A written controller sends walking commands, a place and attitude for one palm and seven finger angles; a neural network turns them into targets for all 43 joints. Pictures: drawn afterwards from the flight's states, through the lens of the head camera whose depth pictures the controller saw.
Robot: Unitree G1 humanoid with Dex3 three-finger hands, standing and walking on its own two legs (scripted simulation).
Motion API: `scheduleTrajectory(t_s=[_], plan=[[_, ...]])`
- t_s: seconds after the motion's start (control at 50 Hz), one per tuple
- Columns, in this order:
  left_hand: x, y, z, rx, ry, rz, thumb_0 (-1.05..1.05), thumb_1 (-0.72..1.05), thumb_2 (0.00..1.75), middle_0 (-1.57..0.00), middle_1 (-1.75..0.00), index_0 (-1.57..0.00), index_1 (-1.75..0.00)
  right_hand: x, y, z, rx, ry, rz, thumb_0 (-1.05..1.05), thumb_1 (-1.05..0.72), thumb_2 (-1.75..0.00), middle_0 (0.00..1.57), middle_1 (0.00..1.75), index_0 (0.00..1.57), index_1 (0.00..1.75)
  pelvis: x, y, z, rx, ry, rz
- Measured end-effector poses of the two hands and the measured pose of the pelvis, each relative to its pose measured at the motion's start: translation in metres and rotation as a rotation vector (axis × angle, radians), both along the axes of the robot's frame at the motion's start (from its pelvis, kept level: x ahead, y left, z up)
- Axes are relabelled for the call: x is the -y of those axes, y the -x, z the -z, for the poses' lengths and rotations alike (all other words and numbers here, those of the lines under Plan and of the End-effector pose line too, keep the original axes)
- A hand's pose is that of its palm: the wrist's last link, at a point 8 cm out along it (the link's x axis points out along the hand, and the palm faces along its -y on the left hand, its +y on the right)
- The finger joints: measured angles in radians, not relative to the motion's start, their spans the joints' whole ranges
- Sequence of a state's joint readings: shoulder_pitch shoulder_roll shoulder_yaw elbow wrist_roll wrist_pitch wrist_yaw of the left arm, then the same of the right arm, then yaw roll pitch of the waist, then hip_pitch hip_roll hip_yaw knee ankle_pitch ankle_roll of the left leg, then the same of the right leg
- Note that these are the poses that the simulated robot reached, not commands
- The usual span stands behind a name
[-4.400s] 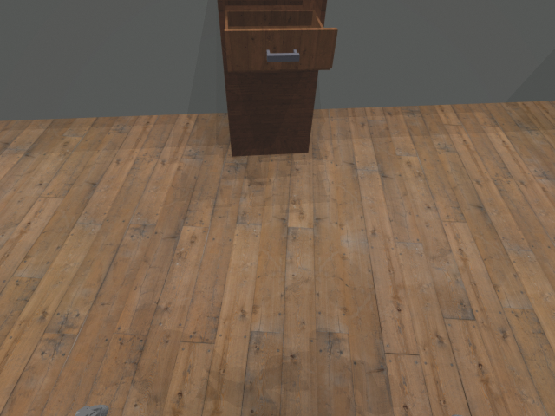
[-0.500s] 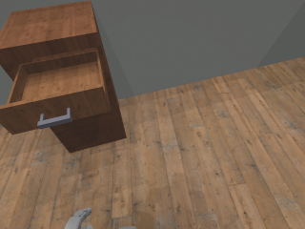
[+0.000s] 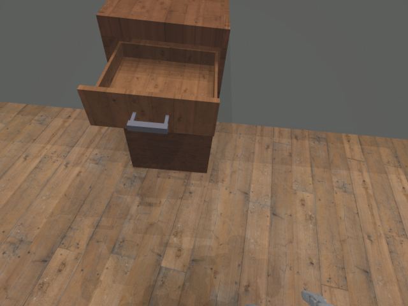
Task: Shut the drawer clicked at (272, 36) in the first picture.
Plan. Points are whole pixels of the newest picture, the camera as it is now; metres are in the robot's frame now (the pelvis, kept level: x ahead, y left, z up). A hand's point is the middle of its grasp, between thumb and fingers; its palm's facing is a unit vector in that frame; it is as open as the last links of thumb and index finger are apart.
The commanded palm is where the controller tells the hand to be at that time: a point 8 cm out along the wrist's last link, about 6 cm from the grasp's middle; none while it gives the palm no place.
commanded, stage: take the last steps up to it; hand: left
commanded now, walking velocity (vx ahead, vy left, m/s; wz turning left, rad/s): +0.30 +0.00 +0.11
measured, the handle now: (149, 122) +0.58 +0.22 -0.05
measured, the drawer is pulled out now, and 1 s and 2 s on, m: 0.30 0.30 0.30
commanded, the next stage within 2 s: come to a stop and stand still in 1.06 s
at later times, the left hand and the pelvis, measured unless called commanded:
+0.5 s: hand out of the picture +0.04 +0.14 -0.16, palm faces +0.12 -0.97 -0.19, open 7.3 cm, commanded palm none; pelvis +0.06 -0.03 +0.01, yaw +4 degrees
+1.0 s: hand (107, 271) +0.20 +0.24 -0.17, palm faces +0.12 -0.98 -0.16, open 7.4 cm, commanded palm none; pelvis +0.20 +0.06 +0.01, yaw +3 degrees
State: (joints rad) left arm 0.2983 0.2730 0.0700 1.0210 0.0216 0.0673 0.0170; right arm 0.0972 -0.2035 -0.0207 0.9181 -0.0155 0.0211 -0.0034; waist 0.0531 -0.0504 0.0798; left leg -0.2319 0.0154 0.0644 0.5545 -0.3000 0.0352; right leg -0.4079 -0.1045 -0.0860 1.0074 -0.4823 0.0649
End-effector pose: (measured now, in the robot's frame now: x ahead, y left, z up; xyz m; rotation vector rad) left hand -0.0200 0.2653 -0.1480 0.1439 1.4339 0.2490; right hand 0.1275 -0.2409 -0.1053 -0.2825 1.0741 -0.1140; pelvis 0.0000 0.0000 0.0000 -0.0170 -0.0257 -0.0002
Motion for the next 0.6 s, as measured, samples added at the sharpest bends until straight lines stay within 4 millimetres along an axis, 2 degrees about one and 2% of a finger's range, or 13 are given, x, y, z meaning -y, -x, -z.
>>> scheduleTrajectory(t_s=[0.08,0.14,0.22,0.3,0.34,0.38,0.42,0.48,0.6], plan=[[0.001,-0.008,-0.008,0.047,0.012,0.002,0.01,0.91,0.89,-0.20,-0.30,-0.19,-0.30,-0.014,0.012,0.000,-0.017,-0.031,0.000,0.00,-0.91,-0.89,0.20,0.30,0.20,0.30,-0.003,-0.001,-0.007,0.004,0.002,-0.015],[0.008,-0.019,-0.013,0.079,0.022,0.018,0.00,0.91,0.90,-0.20,-0.30,-0.19,-0.30,-0.018,0.029,0.006,-0.046,-0.062,0.023,0.00,-0.91,-0.89,0.20,0.30,0.20,0.30,-0.002,-0.003,-0.010,0.005,-0.002,-0.024],[0.025,-0.043,-0.017,0.124,0.033,0.051,0.00,0.91,0.90,-0.20,-0.30,-0.19,-0.30,-0.005,0.059,0.017,-0.106,-0.071,0.083,-0.01,-0.93,-0.89,0.20,0.30,0.21,0.30,0.004,-0.009,-0.009,0.004,-0.017,-0.032],[0.046,-0.069,-0.017,0.186,0.031,0.077,0.00,0.91,0.90,-0.20,-0.30,-0.20,-0.30,0.013,0.093,0.036,-0.212,-0.087,0.132,0.00,-0.92,-0.89,0.20,0.30,0.21,0.30,0.017,-0.019,-0.002,0.007,-0.038,-0.034],[0.056,-0.076,-0.015,0.214,0.025,0.068,0.00,0.91,0.89,-0.20,-0.30,-0.20,-0.30,0.020,0.106,0.046,-0.272,-0.091,0.142,0.00,-0.92,-0.89,0.20,0.30,0.20,0.30,0.023,-0.025,0.003,0.016,-0.029,-0.048],[0.063,-0.075,-0.018,0.228,0.019,0.033,0.00,0.92,0.89,-0.20,-0.30,-0.20,-0.30,0.024,0.111,0.045,-0.328,-0.094,0.133,0.00,-0.92,-0.89,0.20,0.30,0.20,0.30,0.027,-0.032,0.001,0.020,-0.024,-0.058],[0.067,-0.067,-0.021,0.204,0.019,0.010,0.00,0.93,0.89,-0.21,-0.30,-0.20,-0.30,0.027,0.107,0.041,-0.347,-0.099,0.135,0.00,-0.92,-0.89,0.20,0.30,0.20,0.30,0.030,-0.040,-0.004,0.018,-0.025,-0.061],[0.074,-0.053,-0.022,0.129,0.035,-0.010,0.00,0.93,0.89,-0.21,-0.30,-0.20,-0.30,0.027,0.090,0.034,-0.332,-0.103,0.138,0.01,-0.92,-0.89,0.19,0.30,0.20,0.30,0.030,-0.053,-0.010,0.012,-0.025,-0.068],[0.084,-0.030,-0.020,-0.003,0.093,-0.066,0.00,0.92,0.89,-0.21,-0.30,-0.20,-0.30,0.011,0.035,0.028,-0.291,-0.106,0.102,0.01,-0.91,-0.89,0.19,0.30,0.20,0.30,0.019,-0.082,-0.012,-0.001,-0.013,-0.084]])
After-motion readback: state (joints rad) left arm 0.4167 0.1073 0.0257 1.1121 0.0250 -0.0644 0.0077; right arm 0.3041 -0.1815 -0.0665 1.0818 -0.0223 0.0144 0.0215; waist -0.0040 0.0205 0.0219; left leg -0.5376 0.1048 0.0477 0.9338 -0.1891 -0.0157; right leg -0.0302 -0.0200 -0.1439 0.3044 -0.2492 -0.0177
